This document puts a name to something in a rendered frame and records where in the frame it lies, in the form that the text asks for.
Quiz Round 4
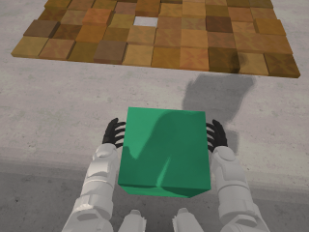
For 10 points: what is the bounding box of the right robot hand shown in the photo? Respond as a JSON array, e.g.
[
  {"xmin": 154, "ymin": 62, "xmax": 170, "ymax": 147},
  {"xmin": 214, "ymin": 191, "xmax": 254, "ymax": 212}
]
[{"xmin": 206, "ymin": 119, "xmax": 228, "ymax": 153}]

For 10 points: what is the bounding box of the left robot shin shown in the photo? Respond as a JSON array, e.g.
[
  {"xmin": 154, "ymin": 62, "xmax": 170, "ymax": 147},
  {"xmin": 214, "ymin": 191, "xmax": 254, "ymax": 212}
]
[{"xmin": 124, "ymin": 210, "xmax": 141, "ymax": 219}]

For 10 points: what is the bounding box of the robot right thigh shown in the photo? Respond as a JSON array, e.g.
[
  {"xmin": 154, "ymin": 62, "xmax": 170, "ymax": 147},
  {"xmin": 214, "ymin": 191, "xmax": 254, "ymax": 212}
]
[{"xmin": 172, "ymin": 212, "xmax": 204, "ymax": 232}]

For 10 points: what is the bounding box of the left robot hand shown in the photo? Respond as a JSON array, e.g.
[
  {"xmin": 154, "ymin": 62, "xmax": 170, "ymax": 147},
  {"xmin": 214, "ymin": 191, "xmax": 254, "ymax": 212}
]
[{"xmin": 101, "ymin": 118, "xmax": 126, "ymax": 149}]

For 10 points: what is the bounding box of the carton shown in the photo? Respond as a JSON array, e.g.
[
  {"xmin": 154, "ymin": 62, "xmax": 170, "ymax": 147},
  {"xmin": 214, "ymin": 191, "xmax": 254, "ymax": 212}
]
[{"xmin": 118, "ymin": 106, "xmax": 211, "ymax": 198}]

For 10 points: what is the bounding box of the robot right upper arm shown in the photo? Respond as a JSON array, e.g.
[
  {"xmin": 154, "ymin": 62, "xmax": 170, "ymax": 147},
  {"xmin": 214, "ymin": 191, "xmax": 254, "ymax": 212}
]
[{"xmin": 220, "ymin": 222, "xmax": 266, "ymax": 232}]

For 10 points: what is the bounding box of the robot left upper arm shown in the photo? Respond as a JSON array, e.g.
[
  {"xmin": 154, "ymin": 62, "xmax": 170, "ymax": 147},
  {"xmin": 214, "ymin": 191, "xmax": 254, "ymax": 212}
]
[{"xmin": 62, "ymin": 217, "xmax": 114, "ymax": 232}]

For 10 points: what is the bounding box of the left robot forearm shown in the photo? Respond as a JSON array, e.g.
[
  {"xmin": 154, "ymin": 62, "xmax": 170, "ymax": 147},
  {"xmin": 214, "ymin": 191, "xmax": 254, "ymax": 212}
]
[{"xmin": 62, "ymin": 143, "xmax": 119, "ymax": 231}]

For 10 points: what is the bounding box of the right robot forearm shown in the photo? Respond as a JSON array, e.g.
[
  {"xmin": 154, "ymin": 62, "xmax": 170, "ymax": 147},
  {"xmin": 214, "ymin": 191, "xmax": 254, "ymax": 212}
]
[{"xmin": 211, "ymin": 146, "xmax": 270, "ymax": 232}]

